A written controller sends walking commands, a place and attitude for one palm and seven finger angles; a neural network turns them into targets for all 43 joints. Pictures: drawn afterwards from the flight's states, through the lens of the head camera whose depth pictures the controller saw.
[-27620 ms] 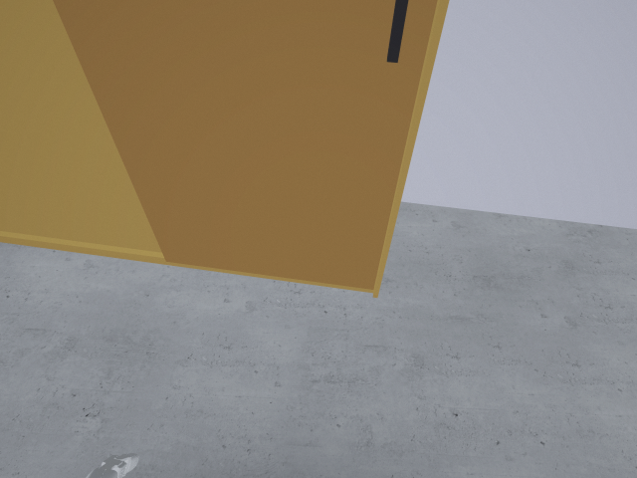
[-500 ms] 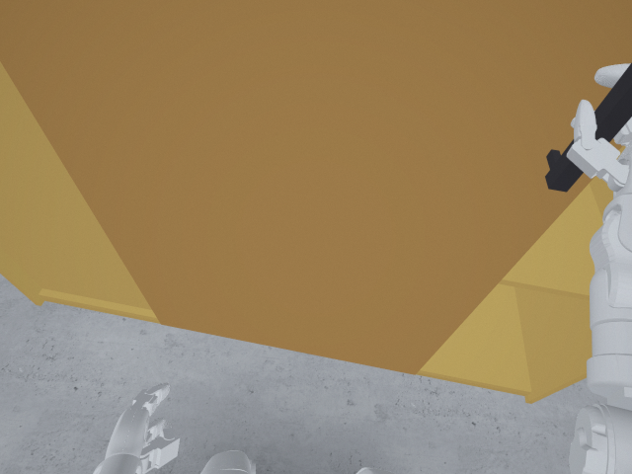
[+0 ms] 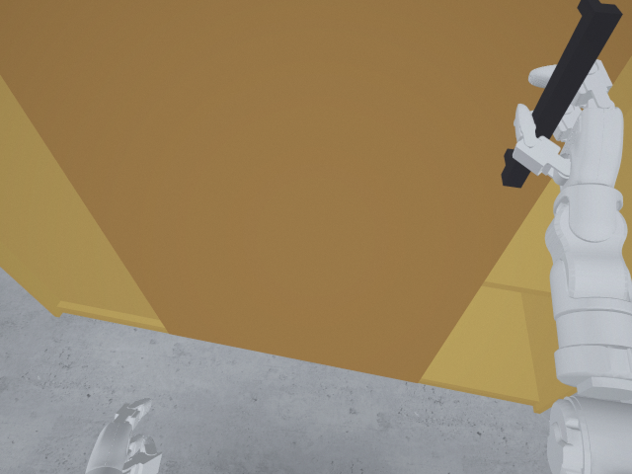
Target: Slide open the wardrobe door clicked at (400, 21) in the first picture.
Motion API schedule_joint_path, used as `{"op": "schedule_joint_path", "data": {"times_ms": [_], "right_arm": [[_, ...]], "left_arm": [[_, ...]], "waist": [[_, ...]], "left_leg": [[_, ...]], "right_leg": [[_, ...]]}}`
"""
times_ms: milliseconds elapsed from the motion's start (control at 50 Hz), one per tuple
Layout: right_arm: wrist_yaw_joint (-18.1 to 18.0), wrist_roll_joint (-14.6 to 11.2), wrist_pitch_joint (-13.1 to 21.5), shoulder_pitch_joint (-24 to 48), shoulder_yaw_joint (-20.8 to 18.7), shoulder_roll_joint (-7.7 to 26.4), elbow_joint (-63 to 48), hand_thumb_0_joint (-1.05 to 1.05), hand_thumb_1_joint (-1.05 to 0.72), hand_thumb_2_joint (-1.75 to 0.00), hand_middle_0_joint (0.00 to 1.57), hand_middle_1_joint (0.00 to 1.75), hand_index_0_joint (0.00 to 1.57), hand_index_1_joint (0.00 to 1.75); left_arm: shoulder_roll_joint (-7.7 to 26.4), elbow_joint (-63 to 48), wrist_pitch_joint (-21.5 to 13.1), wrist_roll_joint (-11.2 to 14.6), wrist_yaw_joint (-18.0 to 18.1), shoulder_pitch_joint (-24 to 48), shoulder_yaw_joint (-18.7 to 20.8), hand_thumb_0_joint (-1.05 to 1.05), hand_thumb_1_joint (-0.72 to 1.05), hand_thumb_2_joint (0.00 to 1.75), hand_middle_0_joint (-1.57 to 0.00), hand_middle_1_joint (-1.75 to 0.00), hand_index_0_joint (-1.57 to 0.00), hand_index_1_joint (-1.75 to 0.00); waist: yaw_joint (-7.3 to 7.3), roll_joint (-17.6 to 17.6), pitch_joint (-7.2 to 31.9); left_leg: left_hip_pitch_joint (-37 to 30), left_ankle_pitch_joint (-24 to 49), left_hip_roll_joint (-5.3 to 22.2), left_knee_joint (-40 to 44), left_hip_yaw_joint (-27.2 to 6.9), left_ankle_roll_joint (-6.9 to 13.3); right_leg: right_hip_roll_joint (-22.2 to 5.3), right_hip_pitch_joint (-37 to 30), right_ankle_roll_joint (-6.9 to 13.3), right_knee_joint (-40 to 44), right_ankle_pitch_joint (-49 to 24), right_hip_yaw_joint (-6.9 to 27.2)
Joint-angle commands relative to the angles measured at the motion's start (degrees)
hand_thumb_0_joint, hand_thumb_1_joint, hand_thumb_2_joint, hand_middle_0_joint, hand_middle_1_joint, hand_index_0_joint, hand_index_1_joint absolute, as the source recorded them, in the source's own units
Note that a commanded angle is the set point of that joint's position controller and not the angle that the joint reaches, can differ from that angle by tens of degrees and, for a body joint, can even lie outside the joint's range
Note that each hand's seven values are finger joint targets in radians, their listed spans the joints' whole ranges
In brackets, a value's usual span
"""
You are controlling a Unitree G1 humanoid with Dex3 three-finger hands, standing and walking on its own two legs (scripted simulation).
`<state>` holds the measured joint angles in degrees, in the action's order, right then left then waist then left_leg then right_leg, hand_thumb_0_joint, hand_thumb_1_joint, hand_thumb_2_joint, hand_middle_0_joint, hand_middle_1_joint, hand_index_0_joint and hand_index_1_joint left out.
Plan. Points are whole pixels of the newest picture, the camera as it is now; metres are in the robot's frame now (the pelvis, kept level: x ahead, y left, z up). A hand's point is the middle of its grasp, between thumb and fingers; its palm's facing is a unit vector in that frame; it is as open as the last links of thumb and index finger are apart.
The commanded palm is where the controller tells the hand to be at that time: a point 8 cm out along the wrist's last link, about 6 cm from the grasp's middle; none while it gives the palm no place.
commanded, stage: stop walking and hold the door there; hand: right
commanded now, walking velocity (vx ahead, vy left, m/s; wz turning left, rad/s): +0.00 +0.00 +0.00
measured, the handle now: (545, 101) +0.47 -0.22 +0.25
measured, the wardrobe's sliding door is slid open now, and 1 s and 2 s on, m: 0.36 0.36 0.36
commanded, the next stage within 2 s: loosen the grip on the handle in 0.36 s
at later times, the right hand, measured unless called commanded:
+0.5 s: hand (528, 142) +0.42 -0.20 +0.22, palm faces +0.22 +0.95 -0.22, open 6.6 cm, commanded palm +0.39 -0.23 +0.22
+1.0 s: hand (534, 141) +0.42 -0.20 +0.23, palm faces +0.21 +0.96 -0.19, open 14.1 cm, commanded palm +0.39 -0.25 +0.24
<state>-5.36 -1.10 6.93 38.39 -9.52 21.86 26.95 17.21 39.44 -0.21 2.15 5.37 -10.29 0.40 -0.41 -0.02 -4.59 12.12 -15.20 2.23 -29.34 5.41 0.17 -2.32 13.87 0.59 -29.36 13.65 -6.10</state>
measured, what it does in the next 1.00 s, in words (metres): stands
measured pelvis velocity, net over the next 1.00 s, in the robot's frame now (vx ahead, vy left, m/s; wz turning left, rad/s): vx -0.04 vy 0.02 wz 0.11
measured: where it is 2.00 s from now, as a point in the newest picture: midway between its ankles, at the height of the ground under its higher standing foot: outside the picture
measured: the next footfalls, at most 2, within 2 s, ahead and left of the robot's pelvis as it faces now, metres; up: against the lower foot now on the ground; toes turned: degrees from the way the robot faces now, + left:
none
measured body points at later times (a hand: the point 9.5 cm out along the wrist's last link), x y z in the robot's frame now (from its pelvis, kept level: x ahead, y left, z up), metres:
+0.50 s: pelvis -0.02 -0.01 +0.00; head +0.00 +0.00 +0.45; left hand +0.08 +0.24 -0.12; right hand +0.41 -0.25 +0.24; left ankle +0.01 +0.12 -0.74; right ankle +0.02 -0.11 -0.74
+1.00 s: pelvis -0.04 +0.02 -0.01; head -0.02 +0.02 +0.44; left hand +0.00 +0.30 -0.12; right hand +0.41 -0.25 +0.24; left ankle +0.00 +0.12 -0.74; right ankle +0.03 -0.10 -0.74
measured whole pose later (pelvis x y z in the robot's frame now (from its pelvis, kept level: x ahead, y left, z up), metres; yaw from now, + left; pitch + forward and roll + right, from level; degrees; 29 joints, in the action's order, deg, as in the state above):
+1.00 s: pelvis -0.04 +0.02 -0.01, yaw +6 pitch +3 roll +0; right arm 4.4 -1.9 13.9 44.3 -20.5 32.2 46.0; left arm 16.3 41.5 -7.6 2.6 4.3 -20.5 -0.4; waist -2.7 0.2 0.9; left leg 23.9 -12.0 -2.8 -32.7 1.0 2.3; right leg -1.4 24.3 0.4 -34.3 13.8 -0.5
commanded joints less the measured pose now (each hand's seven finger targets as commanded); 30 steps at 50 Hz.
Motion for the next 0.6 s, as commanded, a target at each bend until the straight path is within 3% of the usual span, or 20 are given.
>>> {"op": "schedule_joint_path", "data": {"times_ms": [0,20,60,80,160,220,280,300,320,360,420,440,460,480,500,520,540,560,580], "right_arm": [[1.08,-1.75,3.37,15.34,-0.63,6.79,-7.31,0.00,-0.90,-0.90,0.45,1.40,0.45,1.40],[1.10,-1.89,3.35,15.34,0.68,5.04,-6.50,0.00,-0.90,-0.90,0.45,1.40,0.45,1.40],[0.84,-1.86,3.66,17.62,-0.05,6.89,-6.77,0.00,-0.90,-0.90,0.45,1.40,0.45,1.40],[0.75,-1.87,3.74,17.79,0.07,6.24,-5.72,0.00,-0.90,-0.90,0.45,1.40,0.45,1.40],[0.63,-1.78,3.90,19.42,-1.68,8.86,-2.21,0.00,-0.90,-0.90,0.45,1.40,0.45,1.40],[0.94,-1.97,4.10,21.07,0.17,6.53,-0.71,0.00,-0.90,-0.90,0.45,1.40,0.45,1.40],[1.07,-2.13,4.08,21.24,0.32,6.44,0.85,0.00,-0.90,-0.90,0.45,1.40,0.45,1.40],[1.00,-2.00,4.20,22.08,-0.82,7.97,0.73,0.00,-0.90,-0.90,0.45,1.40,0.45,1.40],[1.27,-2.13,4.36,22.56,0.87,6.00,0.43,0.00,-0.90,-0.90,0.45,1.40,0.45,1.40],[1.14,-2.14,4.14,20.75,-1.17,8.70,2.32,0.00,-0.90,-0.90,0.45,1.40,0.45,1.40],[1.34,-2.20,4.23,20.76,-0.86,8.04,3.62,0.00,-0.90,-0.90,0.45,1.40,0.45,1.40],[2.14,6.17,5.76,71.84,-23.32,44.41,-8.84,0.00,-0.90,-0.90,0.45,1.40,0.45,1.40],[4.72,6.85,0.54,73.38,-26.35,40.38,2.26,0.00,-0.78,-0.84,0.45,1.40,0.45,1.40],[5.62,5.95,-0.73,58.37,-10.96,22.33,8.03,0.00,-0.66,-0.78,0.45,1.40,0.45,1.40],[6.94,4.42,-1.76,38.89,-9.33,11.16,18.30,0.00,-0.54,-0.73,0.45,1.40,0.45,1.40],[7.55,0.08,0.98,36.68,-12.26,12.35,11.50,0.00,-0.42,-0.67,0.45,1.40,0.45,1.40],[7.27,-1.05,2.56,37.00,-15.01,17.20,10.26,0.00,-0.30,-0.61,0.45,1.40,0.45,1.40],[6.73,-0.69,4.22,38.66,-14.80,17.56,11.93,0.00,-0.17,-0.55,0.45,1.40,0.45,1.40],[6.50,0.37,5.75,42.48,-7.46,12.16,11.94,0.00,-0.05,-0.49,0.45,1.40,0.45,1.40]], "left_arm": [[5.31,-7.98,-1.74,0.23,-0.23,2.04,0.91,0.00,0.90,0.90,-0.20,-0.30,-0.20,-0.30],[5.04,-8.18,-1.75,0.06,-0.21,2.31,0.78,0.00,0.90,0.90,-0.20,-0.30,-0.20,-0.30],[5.49,-7.98,-1.71,-0.13,-0.08,1.78,0.92,0.00,0.90,0.90,-0.20,-0.30,-0.20,-0.30],[5.01,-8.08,-1.72,-0.24,-0.09,1.83,0.65,0.00,0.90,0.90,-0.20,-0.30,-0.20,-0.30],[5.17,-7.40,-1.73,-0.41,0.17,0.48,0.59,0.00,0.90,0.90,-0.20,-0.30,-0.20,-0.30],[4.44,-7.05,-2.06,-0.32,0.19,0.01,0.23,0.00,0.90,0.90,-0.20,-0.30,-0.20,-0.30],[4.55,-6.11,-2.21,-0.28,0.43,-0.51,0.29,0.00,0.90,0.90,-0.20,-0.30,-0.20,-0.30],[4.72,-6.00,-2.21,-0.19,0.48,-0.76,0.32,0.00,0.90,0.90,-0.20,-0.30,-0.20,-0.30],[4.28,-5.85,-2.31,-0.13,0.44,-0.64,0.24,0.00,0.90,0.90,-0.20,-0.30,-0.20,-0.30],[4.85,-5.09,-2.20,-0.06,0.79,-1.15,0.51,0.00,0.90,0.90,-0.20,-0.30,-0.20,-0.30],[4.40,-4.83,-2.00,0.15,0.76,-1.21,0.36,0.00,0.90,0.90,-0.20,-0.30,-0.20,-0.30],[6.50,-6.05,-5.50,-1.74,-1.07,-3.00,4.98,0.00,0.90,0.90,-0.20,-0.30,-0.20,-0.30],[7.66,-1.34,-8.89,-4.34,-1.52,-3.23,8.00,0.00,0.90,0.90,-0.20,-0.30,-0.20,-0.30],[6.49,-3.20,-10.39,-1.37,-1.76,-7.36,4.53,0.00,0.90,0.90,-0.20,-0.30,-0.20,-0.30],[5.37,-1.79,-10.03,-0.55,-1.85,-9.94,4.40,0.00,0.90,0.90,-0.20,-0.30,-0.20,-0.30],[6.38,-2.76,-9.94,-0.79,-1.90,-7.76,3.45,0.00,0.90,0.90,-0.20,-0.30,-0.20,-0.30],[7.21,-2.95,-10.05,-0.82,-1.59,-5.56,3.37,0.00,0.90,0.90,-0.20,-0.30,-0.20,-0.30],[6.73,-2.97,-10.26,-1.18,-1.47,-5.36,2.80,0.00,0.90,0.90,-0.20,-0.30,-0.20,-0.30],[5.81,-3.51,-10.52,-0.80,-1.94,-5.19,2.01,0.00,0.90,0.90,-0.20,-0.30,-0.20,-0.30]], "waist": [[0.85,-1.06,16.33],[0.86,-1.89,15.53],[0.85,-3.39,15.65],[0.99,-3.98,15.85],[0.92,-1.38,15.95],[0.62,2.10,16.73],[0.49,2.35,17.25],[0.62,3.32,17.41],[0.45,3.40,17.96],[0.44,4.19,17.84],[0.36,5.22,16.69],[2.05,9.55,15.52],[-2.86,-8.99,34.01],[-4.47,1.08,34.62],[-3.27,7.28,28.21],[-1.67,6.72,26.23],[-0.71,2.69,25.22],[-1.01,0.44,22.49],[-3.05,-1.47,18.80]], "left_leg": [[-4.11,7.85,2.23,2.27,-3.48,-0.98],[-3.46,5.20,1.92,2.42,-3.63,-1.01],[-3.23,2.58,1.64,2.08,-3.52,-0.93],[-3.11,2.26,1.50,1.69,-3.58,-0.92],[-3.11,2.52,2.16,3.26,-4.36,-0.90],[-1.80,3.81,3.60,5.30,-5.74,-0.62],[-0.78,4.54,3.80,5.72,-5.81,-0.65],[-0.97,5.49,3.87,5.58,-5.84,-0.66],[-0.99,6.42,4.20,5.58,-5.97,-0.59],[-0.68,6.68,4.33,6.01,-6.00,-0.72],[0.43,6.47,5.25,6.90,-6.88,-0.40],[-0.41,17.92,2.84,9.20,-10.55,1.40],[-2.98,28.02,-0.61,-1.03,-4.82,5.05],[2.95,19.80,-1.96,0.25,-1.87,3.84],[4.62,16.51,-2.27,2.07,-1.71,3.01],[3.92,12.88,-1.94,4.16,-2.19,1.90],[3.66,8.08,-1.52,5.53,-3.62,1.99],[4.22,4.99,-1.13,6.29,-3.86,2.16],[7.64,1.45,-1.08,6.71,-4.50,1.89]], "right_leg": [[-9.45,-3.48,1.73,5.38,-17.56,10.19],[-9.64,-2.48,1.88,6.50,-13.74,10.24],[-9.93,-1.68,2.04,8.20,-10.06,10.96],[-10.33,-1.27,2.27,8.47,-9.10,10.94],[-9.18,0.22,1.56,7.56,-4.43,8.97],[-7.80,-1.09,0.75,4.83,-4.95,7.24],[-7.94,-2.89,0.85,4.31,-7.15,7.10],[-7.78,-2.71,0.72,3.68,-8.21,6.95],[-7.64,-3.49,0.64,3.24,-8.99,6.57],[-7.40,-3.86,0.73,2.91,-9.51,6.38],[-6.88,-3.33,0.43,1.81,-8.92,5.73],[-4.83,-2.85,1.28,1.73,-9.78,1.08],[-0.48,-2.21,-0.23,7.47,-23.83,5.89],[-0.30,-10.31,-2.03,3.94,-26.08,4.26],[-0.70,-6.91,-1.46,3.17,-21.87,4.82],[-1.05,-8.32,-0.71,4.84,-15.11,4.82],[-0.33,-6.90,-0.32,5.38,-8.06,4.35],[0.18,-4.57,-0.04,5.45,-3.09,4.25],[0.42,-2.94,0.32,5.86,2.61,4.10]]}}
